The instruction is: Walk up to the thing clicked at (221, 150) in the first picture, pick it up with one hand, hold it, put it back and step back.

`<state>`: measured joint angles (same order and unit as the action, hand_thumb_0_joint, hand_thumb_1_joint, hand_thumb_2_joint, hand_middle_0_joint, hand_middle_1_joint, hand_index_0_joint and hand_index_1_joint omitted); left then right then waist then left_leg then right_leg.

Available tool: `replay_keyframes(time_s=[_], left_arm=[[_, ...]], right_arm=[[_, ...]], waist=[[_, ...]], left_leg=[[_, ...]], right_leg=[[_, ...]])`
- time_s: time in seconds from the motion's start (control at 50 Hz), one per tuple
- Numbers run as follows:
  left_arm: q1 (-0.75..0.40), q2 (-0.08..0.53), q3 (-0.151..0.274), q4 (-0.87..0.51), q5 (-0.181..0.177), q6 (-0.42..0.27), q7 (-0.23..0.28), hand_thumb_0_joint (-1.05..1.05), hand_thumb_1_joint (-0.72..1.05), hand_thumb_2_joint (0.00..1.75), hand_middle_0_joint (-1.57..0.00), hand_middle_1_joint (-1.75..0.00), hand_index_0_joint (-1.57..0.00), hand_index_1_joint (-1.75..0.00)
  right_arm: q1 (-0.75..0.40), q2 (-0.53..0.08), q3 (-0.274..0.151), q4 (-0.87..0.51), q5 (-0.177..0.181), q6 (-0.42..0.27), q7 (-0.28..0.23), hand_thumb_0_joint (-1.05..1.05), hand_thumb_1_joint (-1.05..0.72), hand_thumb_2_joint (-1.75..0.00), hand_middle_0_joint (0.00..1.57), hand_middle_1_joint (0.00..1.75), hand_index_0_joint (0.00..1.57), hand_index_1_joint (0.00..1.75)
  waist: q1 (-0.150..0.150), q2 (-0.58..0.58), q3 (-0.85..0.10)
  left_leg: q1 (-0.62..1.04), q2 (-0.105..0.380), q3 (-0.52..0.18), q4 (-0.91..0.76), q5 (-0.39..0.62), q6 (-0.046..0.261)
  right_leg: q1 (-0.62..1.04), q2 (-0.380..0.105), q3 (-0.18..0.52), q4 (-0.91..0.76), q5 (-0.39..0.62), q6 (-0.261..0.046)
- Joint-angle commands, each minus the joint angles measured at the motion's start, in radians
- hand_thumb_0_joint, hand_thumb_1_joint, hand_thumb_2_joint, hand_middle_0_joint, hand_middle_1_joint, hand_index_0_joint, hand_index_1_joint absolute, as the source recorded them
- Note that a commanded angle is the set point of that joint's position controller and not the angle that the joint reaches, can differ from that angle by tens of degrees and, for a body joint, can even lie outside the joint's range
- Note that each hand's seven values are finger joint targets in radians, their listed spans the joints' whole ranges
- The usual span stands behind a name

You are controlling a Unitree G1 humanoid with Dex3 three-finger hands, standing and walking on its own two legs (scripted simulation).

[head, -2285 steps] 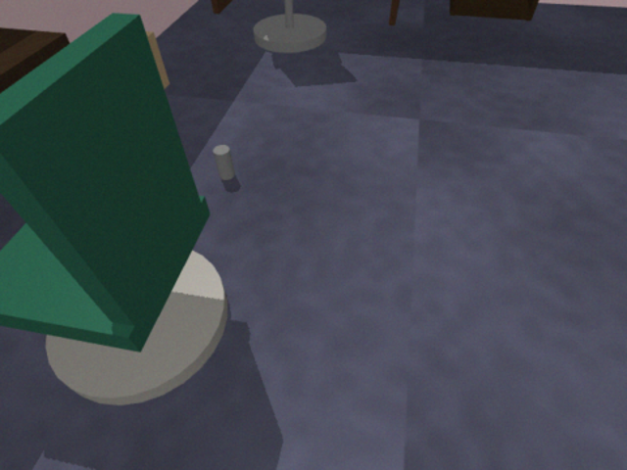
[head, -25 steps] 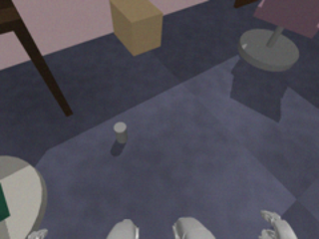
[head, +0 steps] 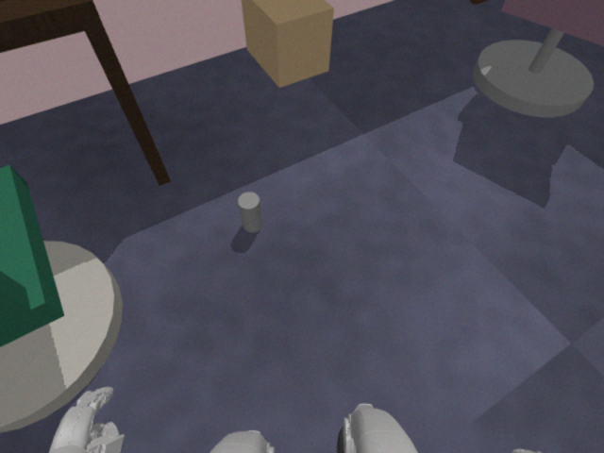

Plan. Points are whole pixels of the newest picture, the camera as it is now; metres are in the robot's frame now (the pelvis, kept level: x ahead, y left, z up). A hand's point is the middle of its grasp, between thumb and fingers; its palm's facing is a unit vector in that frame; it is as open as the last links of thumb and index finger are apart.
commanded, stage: step back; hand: left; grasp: from the side
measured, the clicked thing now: (250, 212) +0.92 +0.18 -0.67
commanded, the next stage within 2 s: stand in 1.44 s
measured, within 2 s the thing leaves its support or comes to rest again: neither
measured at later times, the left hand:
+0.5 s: hand out of the picture -0.09 +0.24 -0.13, palm faces -0.01 -0.91 -0.42, open 7.4 cm
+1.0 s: hand out of the picture -0.06 +0.24 -0.13, palm faces +0.04 -0.93 -0.37, open 7.4 cm
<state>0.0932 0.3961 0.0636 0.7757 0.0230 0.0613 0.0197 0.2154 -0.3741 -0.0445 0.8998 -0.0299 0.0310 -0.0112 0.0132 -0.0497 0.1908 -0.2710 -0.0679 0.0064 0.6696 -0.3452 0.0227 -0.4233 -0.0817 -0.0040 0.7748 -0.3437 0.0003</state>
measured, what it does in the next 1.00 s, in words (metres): walks backwards: right foot, then left foot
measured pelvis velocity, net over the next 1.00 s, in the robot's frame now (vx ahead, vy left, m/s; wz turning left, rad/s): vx -0.13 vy -0.02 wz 0.03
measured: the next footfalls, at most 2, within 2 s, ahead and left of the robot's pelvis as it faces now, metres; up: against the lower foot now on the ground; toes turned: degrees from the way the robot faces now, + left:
right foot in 0.28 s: -0.10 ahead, -0.15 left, +0.00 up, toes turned -2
left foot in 0.58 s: -0.05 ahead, +0.11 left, +0.00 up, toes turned +1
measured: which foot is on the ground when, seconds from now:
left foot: down 0.00-0.32, up 0.34-0.56, down 0.58-1.00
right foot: up 0.00-0.26, down 0.28-1.00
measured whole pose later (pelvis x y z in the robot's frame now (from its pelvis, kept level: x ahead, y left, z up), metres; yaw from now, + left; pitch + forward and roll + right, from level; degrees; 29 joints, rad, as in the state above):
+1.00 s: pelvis -0.13 -0.02 +0.02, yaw +2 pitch -3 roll +0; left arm 0.17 0.35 0.04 1.01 0.04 -0.04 -0.01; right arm 0.19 -0.38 -0.05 1.02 -0.03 -0.01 0.02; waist 0.03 0.02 0.06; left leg -0.31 0.00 -0.04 0.68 -0.42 0.00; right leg -0.20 -0.04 -0.04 0.57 -0.32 0.01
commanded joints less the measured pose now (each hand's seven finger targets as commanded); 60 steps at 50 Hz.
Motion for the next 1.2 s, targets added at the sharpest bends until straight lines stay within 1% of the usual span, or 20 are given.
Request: replay_keyframes(time_s=[0.0, 0.06, 0.18, 0.24, 0.26, 0.28, 0.3, 0.32, 0.36, 0.44, 0.54, 0.56, 0.6, 0.62, 0.78, 0.84, 0.96, 1.02, 1.06, 1.18], left_arm=[[-0.050, 0.198, 0.070, -0.075, -0.004, 0.002, 0.017, 0.00, 0.90, 0.90, -0.20, -0.30, -0.20, -0.30], [0.083, 0.192, 0.069, -0.014, -0.019, -0.002, 0.010, 0.00, 0.90, 0.90, -0.20, -0.30, -0.20, -0.30], [0.077, 0.160, 0.054, 0.001, -0.002, -0.036, -0.007, 0.00, 0.90, 0.90, -0.20, -0.30, -0.20, -0.30], [0.189, 0.154, 0.055, 0.091, 0.005, -0.058, -0.008, 0.00, 0.90, 0.90, -0.20, -0.30, -0.20, -0.30], [0.224, 0.184, 0.066, 0.114, 0.017, -0.065, -0.005, 0.00, 0.90, 0.90, -0.20, -0.30, -0.20, -0.30], [0.213, 0.257, 0.088, 0.104, 0.033, -0.072, -0.004, 0.00, 0.90, 0.90, -0.20, -0.30, -0.20, -0.30], [0.115, 0.377, 0.109, 0.062, 0.033, -0.067, -0.001, 0.00, 0.90, 0.90, -0.20, -0.30, -0.20, -0.30], [0.060, 0.365, 0.104, 0.038, 0.031, -0.073, -0.002, 0.00, 0.90, 0.90, -0.20, -0.30, -0.20, -0.30], [-0.018, 0.261, 0.074, 0.033, 0.022, -0.088, 0.006, 0.00, 0.90, 0.90, -0.20, -0.30, -0.20, -0.30], [0.072, 0.254, 0.080, 0.061, 0.029, -0.096, -0.002, 0.00, 0.90, 0.90, -0.20, -0.30, -0.20, -0.30], [0.056, 0.247, 0.060, 0.066, 0.016, -0.077, -0.014, 0.00, 0.90, 0.90, -0.20, -0.30, -0.20, -0.30], [0.075, 0.195, 0.038, 0.071, 0.016, -0.074, -0.016, 0.00, 0.90, 0.90, -0.20, -0.30, -0.20, -0.30], [0.033, 0.172, 0.033, 0.083, -0.011, -0.072, -0.014, 0.00, 0.90, 0.90, -0.20, -0.30, -0.20, -0.30], [0.024, 0.223, 0.046, 0.088, -0.001, -0.075, -0.012, 0.00, 0.90, 0.90, -0.20, -0.30, -0.20, -0.30], [0.154, 0.171, 0.049, 0.196, 0.009, -0.105, -0.014, 0.00, 0.90, 0.90, -0.20, -0.30, -0.20, -0.30], [0.064, 0.307, 0.074, 0.160, 0.023, -0.116, -0.008, 0.00, 0.90, 0.90, -0.20, -0.30, -0.20, -0.30], [-0.018, 0.229, 0.044, 0.154, 0.004, -0.121, -0.009, 0.00, 0.90, 0.90, -0.20, -0.30, -0.20, -0.30], [-0.006, 0.163, 0.014, 0.146, -0.012, -0.103, -0.011, 0.00, 0.90, 0.90, -0.20, -0.30, -0.20, -0.30], [-0.006, 0.159, 0.015, 0.169, -0.026, -0.092, -0.010, 0.00, 0.90, 0.90, -0.20, -0.30, -0.20, -0.30], [0.011, 0.195, 0.016, 0.226, -0.019, -0.109, -0.003, 0.00, 0.90, 0.90, -0.20, -0.30, -0.20, -0.30]], right_arm=[[-0.014, -0.351, -0.091, -0.098, -0.007, -0.038, -0.020, 0.00, -0.90, -0.90, 0.20, 0.30, 0.20, 0.30], [-0.107, -0.276, -0.063, -0.119, -0.006, -0.033, -0.031, 0.00, -0.90, -0.90, 0.20, 0.30, 0.20, 0.30], [-0.045, -0.266, -0.073, -0.114, -0.015, -0.018, -0.018, 0.00, -0.90, -0.90, 0.20, 0.30, 0.20, 0.30], [-0.086, -0.290, -0.076, -0.108, -0.005, 0.006, -0.006, 0.00, -0.90, -0.90, 0.20, 0.30, 0.20, 0.30], [-0.087, -0.254, -0.065, -0.112, -0.002, 0.011, -0.004, 0.00, -0.90, -0.90, 0.20, 0.30, 0.20, 0.30], [-0.069, -0.178, -0.042, -0.126, 0.004, 0.007, -0.001, 0.00, -0.90, -0.90, 0.20, 0.30, 0.20, 0.30], [-0.160, -0.188, -0.053, -0.141, 0.004, 0.006, -0.018, 0.00, -0.90, -0.90, 0.20, 0.30, 0.20, 0.30], [-0.176, -0.243, -0.072, -0.130, 0.005, 0.007, -0.016, 0.00, -0.90, -0.90, 0.20, 0.30, 0.20, 0.30], [-0.090, -0.217, -0.059, -0.069, 0.017, -0.008, -0.011, 0.00, -0.90, -0.90, 0.20, 0.30, 0.20, 0.30], [-0.085, -0.205, -0.051, -0.052, 0.001, -0.026, 0.004, 0.00, -0.90, -0.90, 0.20, 0.30, 0.20, 0.30], [-0.034, -0.178, -0.060, -0.005, -0.002, -0.054, 0.016, 0.00, -0.90, -0.90, 0.20, 0.30, 0.20, 0.30], [0.001, -0.192, -0.071, 0.018, -0.006, -0.064, 0.011, 0.00, -0.90, -0.90, 0.20, 0.30, 0.20, 0.30], [0.003, -0.327, -0.088, 0.010, -0.009, -0.072, 0.010, 0.00, -0.90, -0.90, 0.20, 0.30, 0.20, 0.30], [-0.013, -0.335, -0.096, 0.004, -0.009, -0.073, 0.013, 0.00, -0.90, -0.90, 0.20, 0.30, 0.20, 0.30], [-0.113, -0.193, -0.046, 0.000, 0.008, -0.049, 0.017, 0.00, -0.90, -0.90, 0.20, 0.30, 0.20, 0.30], [-0.103, -0.186, -0.048, 0.017, 0.005, -0.046, 0.007, 0.00, -0.90, -0.90, 0.20, 0.30, 0.20, 0.30], [-0.020, -0.145, -0.040, 0.077, 0.007, -0.071, 0.014, 0.00, -0.90, -0.90, 0.20, 0.30, 0.20, 0.30], [-0.032, -0.186, -0.055, 0.088, -0.006, -0.077, 0.004, 0.00, -0.90, -0.90, 0.20, 0.30, 0.20, 0.30], [-0.115, -0.246, -0.051, 0.073, 0.007, -0.076, 0.006, 0.00, -0.90, -0.90, 0.20, 0.30, 0.20, 0.30], [-0.166, -0.185, -0.028, 0.104, 0.016, -0.070, 0.001, 0.00, -0.90, -0.90, 0.20, 0.30, 0.20, 0.30]], waist=[[-0.038, 0.142, -0.209], [0.033, 0.138, -0.206], [-0.035, 0.232, -0.261], [0.015, 0.242, -0.280], [0.025, 0.163, -0.266], [0.017, -0.059, -0.206], [0.070, -0.209, -0.155], [0.049, -0.125, -0.067], [-0.020, 0.003, -0.071], [0.036, -0.100, -0.142], [0.000, -0.118, -0.144], [-0.014, -0.043, -0.175], [-0.037, 0.197, -0.187], [-0.041, 0.147, -0.147], [0.046, 0.147, -0.170], [0.035, -0.082, -0.080], [-0.016, -0.110, -0.183], [-0.018, 0.023, -0.226], [0.008, 0.129, -0.237], [0.011, 0.117, -0.271]], left_leg=[[-0.069, 0.432, -0.471, -0.287, 0.500, 0.264], [-0.039, 0.341, -0.267, -0.222, 0.521, 0.218], [0.139, 0.308, -0.238, -0.202, 0.253, 0.205], [0.013, 0.269, -0.187, -0.157, 0.096, 0.147], [-0.107, 0.226, -0.155, -0.072, -0.015, 0.099], [-0.344, 0.090, -0.095, 0.114, -0.159, 0.024], [-0.281, 0.030, -0.146, 0.246, -0.245, -0.021], [-0.233, 0.050, -0.223, 0.373, -0.207, -0.037], [-0.275, -0.003, -0.200, 0.399, -0.083, -0.030], [-0.241, 0.032, -0.095, 0.233, -0.116, -0.046], [0.079, 0.026, 0.017, -0.239, -0.029, -0.019], [0.207, 0.045, -0.047, -0.289, 0.015, -0.005], [0.107, 0.380, -0.565, -0.430, -0.367, 0.186], [0.015, 0.394, -0.572, -0.452, -0.415, 0.223], [-0.189, 0.196, -0.182, -0.237, -0.127, 0.047], [-0.228, 0.067, -0.102, 0.153, -0.193, -0.026], [-0.003, 0.070, -0.002, -0.117, 0.001, -0.021], [0.168, 0.177, -0.142, -0.248, 0.353, 0.019], [0.026, 0.306, -0.283, -0.286, 0.219, 0.129], [0.080, 0.183, -0.098, -0.193, 0.501, 0.017]], right_leg=[[-0.003, 0.141, 0.194, 0.442, -0.291, -0.022], [-0.021, 0.158, 0.174, 0.519, -0.183, -0.018], [0.035, 0.099, 0.053, 0.018, -0.175, 0.013], [0.258, 0.126, -0.037, -0.351, -0.005, -0.025], [0.331, 0.100, 0.039, -0.382, -0.012, -0.044], [0.355, -0.079, 0.370, -0.458, -0.216, -0.096], [0.044, -0.323, 0.613, -0.551, -0.341, -0.250], [-0.083, -0.340, 0.626, -0.568, -0.372, -0.276], [0.065, -0.172, 0.325, -0.416, -0.004, -0.178], [0.211, -0.133, 0.243, -0.381, -0.060, -0.170], [0.098, -0.147, 0.213, -0.327, -0.070, -0.150], [0.041, -0.107, 0.158, -0.219, 0.002, -0.118], [-0.072, 0.059, -0.003, 0.032, -0.230, -0.023], [-0.032, 0.036, 0.063, 0.115, -0.254, -0.030], [0.401, 0.086, -0.018, -0.354, 0.048, -0.033], [0.182, -0.307, 0.509, -0.569, -0.388, -0.226], [0.227, -0.153, 0.139, -0.361, 0.326, -0.136], [0.132, -0.042, 0.031, -0.216, 0.343, -0.042], [0.234, 0.039, 0.001, -0.210, -0.032, -0.017], [0.347, -0.039, 0.040, -0.320, 0.380, -0.038]])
